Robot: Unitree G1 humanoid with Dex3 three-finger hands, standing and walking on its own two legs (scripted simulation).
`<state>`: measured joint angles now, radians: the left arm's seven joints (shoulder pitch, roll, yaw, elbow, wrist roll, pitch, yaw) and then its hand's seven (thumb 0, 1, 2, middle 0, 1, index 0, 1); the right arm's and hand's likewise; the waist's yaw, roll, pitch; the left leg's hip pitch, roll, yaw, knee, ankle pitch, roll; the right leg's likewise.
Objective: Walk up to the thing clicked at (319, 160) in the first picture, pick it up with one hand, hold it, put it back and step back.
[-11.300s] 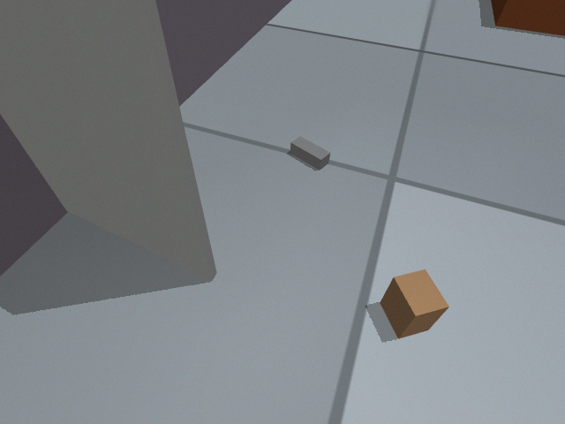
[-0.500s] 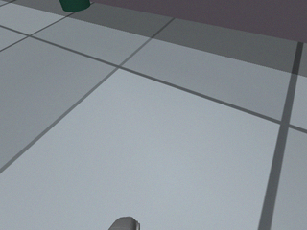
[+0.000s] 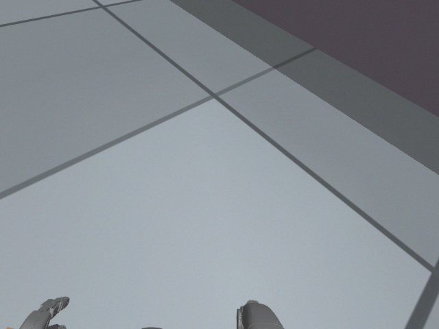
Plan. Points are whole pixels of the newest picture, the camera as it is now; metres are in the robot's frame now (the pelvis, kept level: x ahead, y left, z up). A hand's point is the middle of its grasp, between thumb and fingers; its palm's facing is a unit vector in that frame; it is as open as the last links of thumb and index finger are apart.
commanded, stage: walk up
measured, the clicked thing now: out of the picture +0.25 +1.49 -0.73
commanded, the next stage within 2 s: stand in 1.68 s
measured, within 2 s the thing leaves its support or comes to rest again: neither
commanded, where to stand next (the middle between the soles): +0.14 -0.05 m, yaw +22 degrees
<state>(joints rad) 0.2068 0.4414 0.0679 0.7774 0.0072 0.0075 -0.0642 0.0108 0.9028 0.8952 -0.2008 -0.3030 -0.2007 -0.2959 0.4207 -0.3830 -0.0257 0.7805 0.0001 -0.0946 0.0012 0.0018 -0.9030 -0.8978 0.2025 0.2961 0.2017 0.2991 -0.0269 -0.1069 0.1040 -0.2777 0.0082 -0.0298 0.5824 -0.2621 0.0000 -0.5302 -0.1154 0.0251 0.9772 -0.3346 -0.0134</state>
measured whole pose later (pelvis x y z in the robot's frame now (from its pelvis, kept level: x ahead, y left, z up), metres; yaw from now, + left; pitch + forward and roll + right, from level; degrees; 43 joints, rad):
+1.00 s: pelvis +0.03 -0.06 -0.01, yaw +23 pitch -2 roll -1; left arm 0.21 0.38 0.02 0.96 0.02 -0.03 -0.01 0.01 0.90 0.89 -0.20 -0.30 -0.20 -0.30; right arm 0.18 -0.38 -0.02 0.93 0.00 -0.01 0.00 0.00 -0.91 -0.90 0.20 0.30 0.20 0.30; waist 0.01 0.03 0.08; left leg -0.33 -0.04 -0.02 0.69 -0.34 0.04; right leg -0.29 -0.08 -0.06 0.65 -0.32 0.04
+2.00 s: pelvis +0.06 -0.07 +0.02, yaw +25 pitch -2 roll +0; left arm 0.08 0.35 0.00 1.16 0.00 -0.02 0.00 0.01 0.90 0.90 -0.20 -0.30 -0.20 -0.30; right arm 0.05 -0.34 0.00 1.15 0.00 -0.01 0.01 0.00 -0.91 -0.90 0.20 0.30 0.20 0.30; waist 0.00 0.00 0.06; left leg -0.14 -0.02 -0.06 0.33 -0.16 0.00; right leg -0.11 -0.05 -0.08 0.32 -0.18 0.02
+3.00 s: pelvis +0.07 -0.09 +0.02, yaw +24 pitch -1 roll +0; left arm 0.10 0.35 0.01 1.15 0.00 -0.01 -0.01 0.01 0.90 0.90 -0.20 -0.30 -0.20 -0.30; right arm 0.10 -0.35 0.01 1.15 -0.01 -0.01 0.00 0.00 -0.91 -0.90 0.20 0.30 0.20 0.30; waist 0.00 0.01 0.04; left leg -0.13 0.01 -0.05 0.31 -0.16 -0.03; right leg -0.11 -0.02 -0.08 0.32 -0.19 0.00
